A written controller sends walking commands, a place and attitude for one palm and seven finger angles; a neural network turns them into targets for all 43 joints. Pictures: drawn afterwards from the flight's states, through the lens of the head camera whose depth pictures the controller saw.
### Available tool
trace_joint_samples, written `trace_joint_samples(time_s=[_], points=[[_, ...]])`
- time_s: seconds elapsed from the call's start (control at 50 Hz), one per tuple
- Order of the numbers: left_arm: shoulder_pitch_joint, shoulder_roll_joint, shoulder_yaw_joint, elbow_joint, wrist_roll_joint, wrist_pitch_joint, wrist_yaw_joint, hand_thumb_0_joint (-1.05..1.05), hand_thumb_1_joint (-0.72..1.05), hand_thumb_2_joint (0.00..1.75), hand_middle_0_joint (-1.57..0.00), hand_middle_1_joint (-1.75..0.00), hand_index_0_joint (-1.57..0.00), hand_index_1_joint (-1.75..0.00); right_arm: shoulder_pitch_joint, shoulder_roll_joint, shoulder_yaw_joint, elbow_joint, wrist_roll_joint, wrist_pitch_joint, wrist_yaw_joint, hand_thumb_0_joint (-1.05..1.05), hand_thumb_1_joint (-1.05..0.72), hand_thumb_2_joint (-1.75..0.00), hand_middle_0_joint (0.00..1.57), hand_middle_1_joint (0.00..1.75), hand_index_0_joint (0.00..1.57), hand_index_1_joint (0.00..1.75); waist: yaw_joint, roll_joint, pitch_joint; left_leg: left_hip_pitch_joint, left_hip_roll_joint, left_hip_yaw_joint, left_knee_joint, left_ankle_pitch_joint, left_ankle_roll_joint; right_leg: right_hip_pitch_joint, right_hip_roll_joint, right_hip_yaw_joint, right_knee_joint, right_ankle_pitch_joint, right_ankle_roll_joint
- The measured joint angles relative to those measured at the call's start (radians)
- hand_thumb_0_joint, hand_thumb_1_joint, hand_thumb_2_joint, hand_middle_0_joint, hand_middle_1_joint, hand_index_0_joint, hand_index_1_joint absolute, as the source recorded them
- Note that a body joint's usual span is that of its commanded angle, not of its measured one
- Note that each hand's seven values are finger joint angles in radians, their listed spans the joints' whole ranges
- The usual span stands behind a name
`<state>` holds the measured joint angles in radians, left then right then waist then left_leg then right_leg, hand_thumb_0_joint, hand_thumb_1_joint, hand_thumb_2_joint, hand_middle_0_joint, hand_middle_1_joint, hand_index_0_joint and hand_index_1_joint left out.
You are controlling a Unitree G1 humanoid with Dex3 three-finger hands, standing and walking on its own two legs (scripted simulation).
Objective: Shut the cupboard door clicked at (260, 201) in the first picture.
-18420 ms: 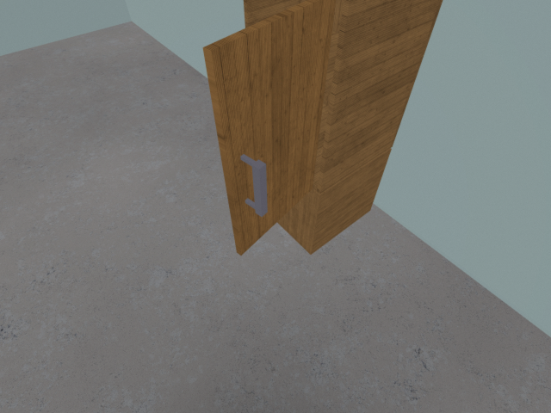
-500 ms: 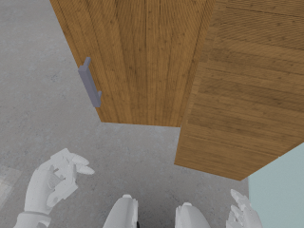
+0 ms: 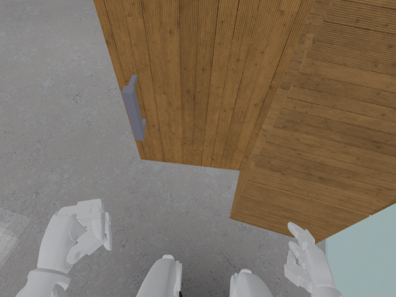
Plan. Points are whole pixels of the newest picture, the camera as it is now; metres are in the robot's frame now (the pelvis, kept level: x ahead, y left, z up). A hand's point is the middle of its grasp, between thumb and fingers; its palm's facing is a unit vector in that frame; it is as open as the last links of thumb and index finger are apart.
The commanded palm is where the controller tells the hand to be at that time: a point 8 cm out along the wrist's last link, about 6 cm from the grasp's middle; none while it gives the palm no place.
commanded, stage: raise the hand and make a fist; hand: left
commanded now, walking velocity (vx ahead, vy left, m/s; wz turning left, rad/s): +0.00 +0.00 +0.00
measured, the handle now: (137, 109) +0.50 +0.19 +0.04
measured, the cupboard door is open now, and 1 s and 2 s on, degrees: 100 100 100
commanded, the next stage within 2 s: bring the fist close to the handle in 0.54 s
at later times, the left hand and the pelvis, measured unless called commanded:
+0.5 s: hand (116, 230) +0.22 +0.17 +0.05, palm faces -0.03 -1.00 -0.05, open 3.1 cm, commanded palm +0.20 +0.22 +0.05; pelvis +0.00 -0.02 +0.00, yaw +0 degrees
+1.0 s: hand (127, 197) +0.28 +0.16 +0.05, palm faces -0.06 -1.00 -0.05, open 3.1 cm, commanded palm +0.27 +0.22 +0.05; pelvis +0.00 -0.03 +0.00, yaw +0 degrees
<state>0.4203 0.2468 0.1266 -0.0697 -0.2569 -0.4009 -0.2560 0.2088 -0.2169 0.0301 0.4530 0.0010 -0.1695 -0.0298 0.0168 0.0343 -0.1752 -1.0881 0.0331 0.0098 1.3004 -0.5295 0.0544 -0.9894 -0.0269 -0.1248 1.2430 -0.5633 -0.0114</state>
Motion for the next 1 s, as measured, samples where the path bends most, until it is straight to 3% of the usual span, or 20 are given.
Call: trace_joint_samples(time_s=[0.38,0.7,0.84,1.0], points=[[-0.020,0.004,0.024,0.037,-0.027,-0.013,-0.017,0.02,0.90,0.90,-1.30,-1.50,-1.30,-1.50,0.042,-0.030,-0.031,0.035,0.011,0.011,-0.007,0.02,-0.90,-0.90,0.20,0.30,0.21,0.30,-0.017,0.010,-0.003,0.003,0.010,0.002,-0.002,-0.005,-0.018,-0.009,0.010,0.004,0.013,-0.012,-0.017],[-0.029,-0.005,0.014,0.054,-0.030,-0.034,-0.023,0.02,0.90,0.90,-1.30,-1.50,-1.30,-1.50,0.023,-0.023,-0.027,0.031,0.014,0.021,-0.014,0.02,-0.90,-0.90,0.20,0.30,0.21,0.30,-0.010,0.009,-0.007,0.001,0.016,-0.007,0.008,-0.008,-0.038,-0.017,0.017,-0.003,0.036,-0.026,-0.037],[-0.136,0.012,0.038,0.127,-0.034,-0.034,-0.037,0.02,0.90,0.90,-1.30,-1.50,-1.31,-1.50,0.018,-0.031,-0.018,0.047,0.014,0.016,-0.020,0.02,-0.90,-0.90,0.20,0.30,0.21,0.30,-0.006,0.009,-0.006,-0.018,0.017,-0.014,0.023,-0.010,-0.041,-0.033,0.018,-0.008,0.050,-0.030,-0.041],[-0.305,0.023,0.049,0.237,-0.029,0.016,-0.039,0.02,0.90,0.90,-1.30,-1.50,-1.31,-1.50,0.025,-0.040,-0.012,0.073,0.019,0.018,-0.021,0.02,-0.90,-0.90,0.20,0.30,0.21,0.30,-0.021,0.011,0.003,-0.016,0.017,-0.007,0.004,0.000,-0.037,-0.034,0.019,-0.002,0.031,-0.016,-0.036]])
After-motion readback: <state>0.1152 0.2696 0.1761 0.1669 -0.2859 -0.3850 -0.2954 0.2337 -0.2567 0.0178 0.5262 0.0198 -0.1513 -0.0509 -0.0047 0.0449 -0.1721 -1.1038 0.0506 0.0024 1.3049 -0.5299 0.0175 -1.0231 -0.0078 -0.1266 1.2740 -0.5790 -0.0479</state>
